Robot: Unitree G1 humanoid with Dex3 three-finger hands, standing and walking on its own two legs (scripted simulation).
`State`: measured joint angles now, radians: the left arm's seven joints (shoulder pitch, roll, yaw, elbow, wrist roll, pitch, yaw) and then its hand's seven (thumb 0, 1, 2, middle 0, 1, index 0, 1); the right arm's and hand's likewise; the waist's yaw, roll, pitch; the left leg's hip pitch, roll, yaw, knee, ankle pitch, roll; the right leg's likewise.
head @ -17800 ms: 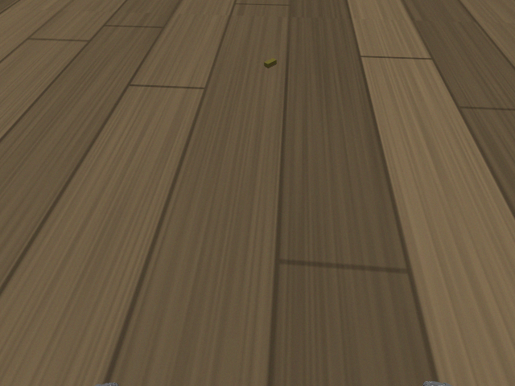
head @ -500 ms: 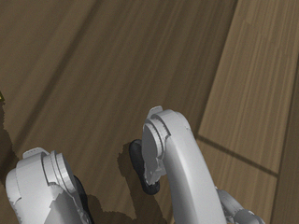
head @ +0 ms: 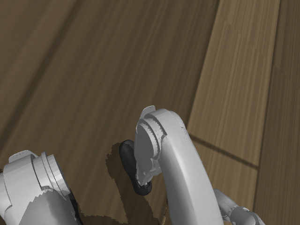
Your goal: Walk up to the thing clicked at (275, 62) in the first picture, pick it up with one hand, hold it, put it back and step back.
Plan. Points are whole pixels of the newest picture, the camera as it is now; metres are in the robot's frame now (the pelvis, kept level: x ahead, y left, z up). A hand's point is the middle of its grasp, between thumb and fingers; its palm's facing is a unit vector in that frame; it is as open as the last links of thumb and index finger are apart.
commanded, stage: rest palm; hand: left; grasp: from above
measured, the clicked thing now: out of the picture +0.45 +0.32 -0.29
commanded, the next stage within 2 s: close in 0.74 s
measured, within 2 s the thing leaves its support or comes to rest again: neither
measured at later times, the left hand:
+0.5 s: hand out of the picture +0.44 +0.31 -0.26, palm faces -0.45 -0.17 -0.88, open 13.4 cm
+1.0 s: hand out of the picture +0.44 +0.31 -0.26, palm faces -0.44 -0.17 -0.88, open 13.2 cm
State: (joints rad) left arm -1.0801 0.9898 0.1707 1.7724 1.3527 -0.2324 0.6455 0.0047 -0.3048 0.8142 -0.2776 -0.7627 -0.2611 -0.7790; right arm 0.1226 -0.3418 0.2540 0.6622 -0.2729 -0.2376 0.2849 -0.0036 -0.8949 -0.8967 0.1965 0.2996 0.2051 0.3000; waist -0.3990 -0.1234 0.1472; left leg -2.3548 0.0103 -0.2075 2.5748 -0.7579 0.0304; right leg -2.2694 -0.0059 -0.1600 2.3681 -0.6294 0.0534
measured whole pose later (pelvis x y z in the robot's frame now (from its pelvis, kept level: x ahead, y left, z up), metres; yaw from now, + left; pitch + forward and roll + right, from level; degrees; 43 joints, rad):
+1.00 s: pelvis -0.01 +0.00 +0.01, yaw -2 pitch +27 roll -17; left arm -1.12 1.06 0.07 1.80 1.27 -0.22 0.66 0.00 -0.36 0.88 -0.20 -0.92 -0.21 -0.92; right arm 0.09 -0.37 0.35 0.62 -0.27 -0.29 0.30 0.00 -0.90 -0.90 0.20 0.30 0.20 0.30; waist -0.41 -0.17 0.22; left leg -2.32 0.02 -0.25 2.56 -0.74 0.03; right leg -2.22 0.01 -0.20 2.32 -0.60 0.06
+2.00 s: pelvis -0.01 +0.00 +0.01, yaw -2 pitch +27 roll -16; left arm -1.09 1.05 0.08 1.76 1.26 -0.23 0.63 -0.01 0.34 0.34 -0.63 -0.44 -0.79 -0.46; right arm 0.11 -0.37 0.35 0.59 -0.25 -0.25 0.27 0.00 -0.90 -0.90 0.20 0.30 0.20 0.30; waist -0.40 -0.16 0.21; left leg -2.32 0.02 -0.25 2.54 -0.73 0.03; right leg -2.22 0.01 -0.19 2.30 -0.58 0.06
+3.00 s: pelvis -0.01 -0.01 +0.03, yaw +4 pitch +33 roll -11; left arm -0.97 0.79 0.07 1.42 1.21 -0.18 0.34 0.03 0.44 0.03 -1.03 -0.10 -1.06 -0.08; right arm 0.16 -0.34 0.12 0.68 -0.15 -0.11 0.23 0.00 -0.90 -0.90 0.20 0.30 0.20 0.30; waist -0.28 -0.01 0.00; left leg -2.33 0.00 -0.15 2.44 -0.71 0.02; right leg -2.26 -0.02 -0.11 2.29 -0.62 0.03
